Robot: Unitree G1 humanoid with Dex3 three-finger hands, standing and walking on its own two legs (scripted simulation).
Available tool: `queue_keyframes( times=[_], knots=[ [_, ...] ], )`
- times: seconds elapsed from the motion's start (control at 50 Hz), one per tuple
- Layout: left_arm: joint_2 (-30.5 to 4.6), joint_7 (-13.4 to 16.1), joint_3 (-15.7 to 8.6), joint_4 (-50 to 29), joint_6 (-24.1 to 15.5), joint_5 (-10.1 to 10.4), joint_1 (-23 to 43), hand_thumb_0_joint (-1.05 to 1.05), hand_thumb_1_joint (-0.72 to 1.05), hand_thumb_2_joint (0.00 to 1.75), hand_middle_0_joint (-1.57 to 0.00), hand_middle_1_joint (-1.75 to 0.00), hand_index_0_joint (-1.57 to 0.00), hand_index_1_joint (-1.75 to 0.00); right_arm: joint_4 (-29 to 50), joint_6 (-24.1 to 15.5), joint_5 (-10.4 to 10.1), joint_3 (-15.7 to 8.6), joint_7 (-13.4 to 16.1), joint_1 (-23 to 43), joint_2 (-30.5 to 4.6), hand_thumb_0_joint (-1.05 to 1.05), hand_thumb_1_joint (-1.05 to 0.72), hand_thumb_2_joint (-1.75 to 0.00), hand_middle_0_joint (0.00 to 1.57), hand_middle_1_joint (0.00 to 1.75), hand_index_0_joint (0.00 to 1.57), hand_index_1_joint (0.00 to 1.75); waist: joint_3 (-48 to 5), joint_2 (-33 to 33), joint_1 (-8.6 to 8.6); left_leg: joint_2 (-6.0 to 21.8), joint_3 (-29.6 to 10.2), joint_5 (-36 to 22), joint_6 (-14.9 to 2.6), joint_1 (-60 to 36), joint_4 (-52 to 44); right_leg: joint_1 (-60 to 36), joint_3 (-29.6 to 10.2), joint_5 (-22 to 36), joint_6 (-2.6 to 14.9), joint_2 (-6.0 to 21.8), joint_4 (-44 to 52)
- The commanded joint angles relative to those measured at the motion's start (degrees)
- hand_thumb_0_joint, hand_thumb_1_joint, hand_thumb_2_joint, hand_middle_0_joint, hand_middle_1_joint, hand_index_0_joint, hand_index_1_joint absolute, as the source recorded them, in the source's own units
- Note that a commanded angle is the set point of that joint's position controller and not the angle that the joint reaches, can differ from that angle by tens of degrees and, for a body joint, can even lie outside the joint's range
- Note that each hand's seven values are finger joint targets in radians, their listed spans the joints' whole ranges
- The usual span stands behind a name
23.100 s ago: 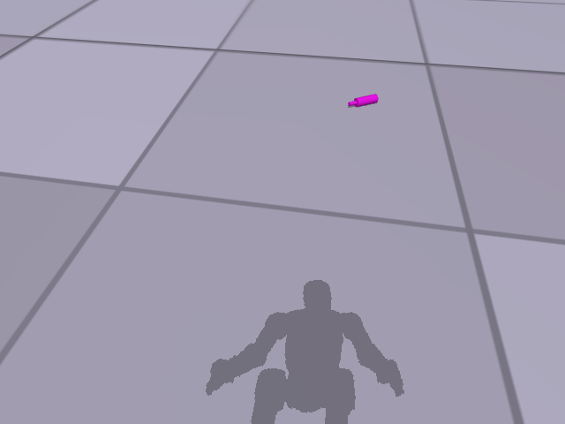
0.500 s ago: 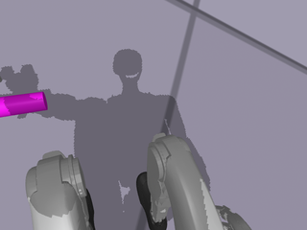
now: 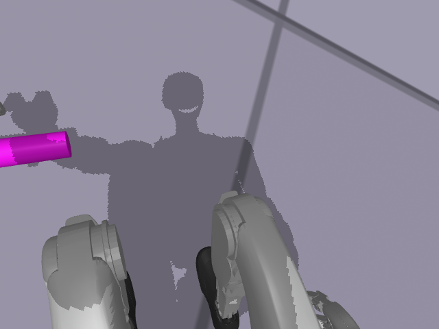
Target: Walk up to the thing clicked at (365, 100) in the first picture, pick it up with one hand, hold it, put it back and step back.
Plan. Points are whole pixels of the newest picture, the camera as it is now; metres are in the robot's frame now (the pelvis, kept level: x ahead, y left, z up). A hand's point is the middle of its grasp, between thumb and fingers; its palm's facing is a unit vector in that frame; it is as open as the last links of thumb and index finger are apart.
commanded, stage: rise first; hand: left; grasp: from above
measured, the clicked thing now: (13, 151) +0.47 +0.34 -0.29
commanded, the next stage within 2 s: approach in 0.16 s
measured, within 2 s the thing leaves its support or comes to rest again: neither
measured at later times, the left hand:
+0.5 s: hand out of the picture +0.44 +0.33 -0.17, palm faces -0.46 -0.07 -0.88, open 13.9 cm
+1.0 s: hand (1, 144) +0.45 +0.32 -0.18, palm faces -0.52 -0.10 -0.85, open 14.0 cm
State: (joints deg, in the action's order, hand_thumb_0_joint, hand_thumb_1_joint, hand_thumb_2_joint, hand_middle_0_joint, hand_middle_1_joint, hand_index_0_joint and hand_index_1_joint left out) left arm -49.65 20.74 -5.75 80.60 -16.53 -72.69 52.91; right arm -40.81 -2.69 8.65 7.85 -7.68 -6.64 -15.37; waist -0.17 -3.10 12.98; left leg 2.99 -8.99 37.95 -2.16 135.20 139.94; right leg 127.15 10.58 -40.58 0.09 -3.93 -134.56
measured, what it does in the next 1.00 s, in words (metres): stands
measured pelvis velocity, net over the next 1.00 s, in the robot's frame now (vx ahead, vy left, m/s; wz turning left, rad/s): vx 0.00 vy -0.01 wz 0.01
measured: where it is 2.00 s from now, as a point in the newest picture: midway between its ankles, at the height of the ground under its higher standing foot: (174, 316)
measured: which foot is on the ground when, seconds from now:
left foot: down 0.00-1.00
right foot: down 0.00-1.00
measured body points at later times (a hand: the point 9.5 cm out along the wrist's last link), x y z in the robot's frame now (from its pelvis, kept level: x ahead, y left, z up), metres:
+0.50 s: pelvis +0.00 +0.00 +0.00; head +0.24 +0.10 +0.37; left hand +0.46 +0.33 -0.12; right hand +0.08 -0.26 -0.09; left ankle +0.08 +0.12 -0.29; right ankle +0.10 -0.11 -0.29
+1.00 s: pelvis +0.00 -0.01 +0.00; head +0.25 +0.08 +0.36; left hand +0.47 +0.32 -0.13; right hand +0.04 -0.26 -0.10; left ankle +0.08 +0.12 -0.29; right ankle +0.10 -0.11 -0.29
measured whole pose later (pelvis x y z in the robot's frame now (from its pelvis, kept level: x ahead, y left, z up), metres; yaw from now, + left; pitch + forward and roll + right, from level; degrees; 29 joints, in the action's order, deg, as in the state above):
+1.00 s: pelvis +0.00 -0.01 +0.00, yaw +1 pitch +32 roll -9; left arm -48.7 16.6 -3.8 83.7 -10.5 -68.2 56.5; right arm -39.4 -3.1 7.9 9.9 -6.9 -10.4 -15.9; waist 1.9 -1.5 16.2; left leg 3.4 -8.4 37.3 -1.6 135.1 139.3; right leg 128.4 9.9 -39.5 0.6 -4.3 -134.7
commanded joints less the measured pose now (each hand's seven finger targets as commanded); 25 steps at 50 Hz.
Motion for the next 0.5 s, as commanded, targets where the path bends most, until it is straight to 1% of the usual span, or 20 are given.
queue_keyframes(
  times=[0.0,0.02,0.06,0.08,0.1,0.14,0.16,0.18,0.22,0.24,0.26,0.28,0.3,0.34,0.38,0.4,0.42,0.44,0.46,0.48],
  knots=[
    [-14.6,2.6,-1.4,-7.3,0.1,0.3,16.3,0.00,-0.53,0.98,-0.09,-0.99,-0.09,-0.99,0.4,0.0,0.0,-4.7,0.5,-10.9,-15.1,0.00,-0.91,-0.90,0.20,0.30,0.20,0.30,-37.3,22.8,0.14,-0.5,2.0,-8.8,0.87,-33.3,-14.6,-13.9,1.4,13.3,2.11,-1.7,12.8],
    [-13.7,2.6,-0.8,-7.0,0.0,0.7,17.2,0.00,-0.52,0.98,-0.09,-0.99,-0.09,-0.99,0.5,-0.1,0.0,-4.9,0.6,-11.0,-15.3,0.00,-0.91,-0.90,0.20,0.30,0.20,0.30,-36.0,22.0,0.89,-0.5,1.9,-7.8,0.79,-32.3,-14.5,-13.3,1.5,12.8,1.99,-1.7,13.1],
    [-15.1,2.5,-1.7,-8.0,0.1,0.8,16.5,0.00,-0.52,0.98,-0.10,-0.98,-0.10,-0.99,0.5,-0.2,-0.1,-5.0,0.7,-10.9,-15.4,0.00,-0.91,-0.90,0.20,0.30,0.20,0.30,-37.2,23.4,-0.38,-0.6,2.1,-7.6,0.96,-33.4,-15.1,-13.6,1.2,12.4,2.11,-1.5,13.2],
    [-14.8,2.5,-1.3,-8.2,0.3,1.2,17.0,0.00,-0.52,0.98,-0.10,-0.98,-0.10,-0.99,0.5,-0.3,-0.2,-5.0,0.7,-10.7,-15.4,0.00,-0.91,-0.90,0.20,0.30,0.20,0.30,-37.3,23.2,-0.49,-0.5,2.0,-8.1,0.92,-33.9,-15.0,-13.1,1.1,12.8,2.08,-1.4,13.1],
    [-14.7,2.4,-1.5,-8.9,0.2,0.8,16.8,0.00,-0.51,0.98,-0.11,-0.97,-0.11,-0.97,0.4,-0.3,-0.1,-5.0,0.6,-10.9,-15.4,0.00,-0.91,-0.90,0.20,0.30,0.20,0.30,-38.3,24.2,-0.36,-0.5,1.9,-8.5,1.12,-34.5,-15.4,-13.5,1.3,13.2,2.16,-1.4,12.8],
    [-12.6,2.1,0.0,-6.8,0.6,1.1,16.0,0.00,-0.51,0.97,-0.10,-0.99,-0.10,-0.99,0.5,-0.4,-0.3,-5.2,0.6,-10.7,-15.2,0.00,-0.91,-0.90,0.20,0.30,0.20,0.30,-36.4,22.7,0.27,-0.5,1.8,-7.8,0.96,-33.5,-15.3,-12.3,1.3,12.7,2.13,-1.4,12.9],
    [-14.1,2.2,-0.9,-9.0,0.5,1.3,17.3,0.00,-0.50,0.97,-0.11,-0.98,-0.11,-0.98,0.5,-0.4,-0.2,-5.0,0.6,-11.3,-15.3,0.00,-0.91,-0.90,0.20,0.30,0.20,0.30,-37.2,22.8,0.18,-0.6,2.1,-8.7,0.84,-33.4,-15.0,-13.6,1.1,13.6,1.98,-1.4,13.4],
    [-14.3,2.0,-0.8,-8.7,0.6,1.2,16.3,0.00,-0.51,0.97,-0.11,-0.98,-0.11,-0.98,0.3,-0.2,-0.4,-5.1,0.7,-11.2,-15.1,0.00,-0.91,-0.90,0.20,0.30,0.20,0.30,-39.1,22.3,-0.55,-0.6,2.6,-9.9,0.71,-34.1,-14.4,-14.5,0.8,14.5,1.96,-1.6,13.5],
    [-15.0,1.9,-1.5,-9.6,0.4,1.8,16.8,0.00,-0.47,0.94,-0.12,-0.98,-0.13,-0.97,0.6,-0.2,-0.4,-5.2,0.6,-11.5,-15.1,0.00,-0.91,-0.90,0.20,0.30,0.20,0.30,-39.4,22.1,-0.52,-0.8,3.1,-9.9,0.56,-32.9,-14.3,-15.7,0.5,14.5,1.80,-1.5,14.0],
    [-14.9,1.8,-1.3,-8.5,0.6,1.6,15.6,0.00,-0.55,1.02,-0.11,-0.95,-0.08,-0.98,0.6,-0.1,-0.4,-5.0,0.6,-11.2,-14.8,0.00,-0.91,-0.90,0.20,0.30,0.20,0.30,-38.9,21.2,-0.74,-0.9,3.2,-9.2,0.42,-31.7,-14.2,-15.8,0.3,14.0,1.84,-1.6,14.2],
    [-13.3,1.6,-0.5,-7.1,0.7,1.7,15.3,0.00,-0.52,0.96,-0.08,-1.03,-0.09,-1.03,0.5,0.0,-0.3,-5.1,0.6,-11.4,-14.8,0.00,-0.91,-0.90,0.20,0.30,0.20,0.30,-37.4,20.0,-0.06,-0.9,3.3,-9.1,0.26,-31.0,-13.9,-15.8,0.3,13.9,1.67,-1.6,14.6],
    [-12.8,1.4,0.5,-8.4,0.4,1.6,17.3,0.00,-0.51,0.96,-0.08,-1.06,-0.09,-1.04,0.3,0.1,-0.4,-5.0,0.8,-11.5,-14.6,0.00,-0.91,-0.90,0.20,0.30,0.20,0.30,-38.1,19.7,0.56,-0.8,3.2,-8.6,0.26,-30.8,-13.8,-15.8,0.3,13.6,1.73,-1.8,14.8],
    [-12.6,1.4,0.6,-9.0,0.2,1.9,18.5,0.00,-0.52,0.96,-0.07,-1.06,-0.09,-1.04,0.2,0.2,-0.4,-4.9,0.8,-11.5,-14.8,0.00,-0.91,-0.90,0.20,0.30,0.20,0.30,-38.0,20.5,0.66,-0.9,3.1,-8.4,0.39,-31.0,-14.0,-15.5,0.4,13.5,1.81,-1.7,14.5],
    [-10.3,1.4,2.7,-8.2,0.0,1.8,19.6,0.00,-0.51,0.96,-0.07,-1.08,-0.09,-1.05,0.0,0.0,-0.3,-4.8,0.9,-11.9,-14.8,0.00,-0.91,-0.90,0.20,0.30,0.20,0.30,-37.7,21.0,1.74,-0.7,2.8,-9.0,0.51,-31.8,-13.7,-15.1,0.5,14.0,1.79,-1.8,14.5],
    [-8.0,1.7,4.3,-7.4,-0.2,1.9,22.4,0.00,-0.51,0.96,-0.07,-1.08,-0.09,-1.06,-0.4,-0.1,-0.3,-4.7,1.0,-12.7,-14.7,0.00,-0.91,-0.90,0.20,0.30,0.20,0.30,-37.5,19.4,3.52,-0.7,2.4,-8.3,0.46,-30.9,-13.4,-14.7,0.8,13.7,1.71,-2.0,14.8],
    [-6.6,2.0,5.0,-6.4,-0.2,2.0,23.6,0.00,-0.52,0.96,-0.07,-1.08,-0.09,-1.06,-0.6,-0.3,0.0,-4.6,1.0,-13.2,-14.8,0.00,-0.91,-0.90,0.20,0.30,0.20,0.30,-36.3,19.3,4.49,-0.8,2.4,-7.8,0.52,-30.8,-13.6,-14.3,1.0,13.4,1.63,-1.8,15.0],
    [-5.6,2.4,5.6,-5.7,-0.1,2.1,24.7,0.00,-0.52,0.96,-0.07,-1.08,-0.09,-1.06,-0.6,-0.7,0.1,-4.4,1.0,-13.3,-14.7,0.00,-0.91,-0.90,0.20,0.30,0.20,0.30,-35.6,19.4,4.85,-0.7,2.0,-7.1,0.67,-31.1,-14.1,-13.3,1.4,12.7,1.76,-1.7,14.9],
    [-5.0,2.7,6.5,-6.1,0.1,1.4,25.5,0.00,-0.53,0.97,-0.07,-1.08,-0.09,-1.06,-0.8,-0.8,0.3,-4.3,1.1,-13.4,-14.8,0.00,-0.91,-0.90,0.20,0.30,0.20,0.30,-36.3,20.9,4.89,-0.6,2.0,-7.6,0.92,-32.5,-14.3,-13.2,1.5,13.2,1.89,-1.9,14.7],
    [-6.0,3.3,6.2,-5.8,0.3,1.1,26.9,0.00,-0.53,0.98,-0.07,-1.07,-0.08,-1.06,-1.0,-1.0,0.2,-4.2,1.3,-13.2,-15.0,0.00,-0.91,-0.90,0.20,0.30,0.20,0.30,-36.8,22.2,4.11,-0.6,2.0,-7.3,1.14,-33.3,-14.7,-12.2,1.5,12.8,2.14,-1.8,14.2],
    [-7.3,4.1,5.3,-5.5,0.9,0.2,26.5,0.00,-0.53,0.98,-0.07,-1.07,-0.09,-1.06,-0.7,-1.2,0.4,-4.1,1.3,-13.5,-15.5,0.00,-0.91,-0.90,0.20,0.30,0.20,0.30,-37.6,23.7,4.04,-0.5,1.7,-8.5,1.39,-35.0,-14.9,-12.5,1.8,13.8,2.10,-1.7,13.6]
  ],
)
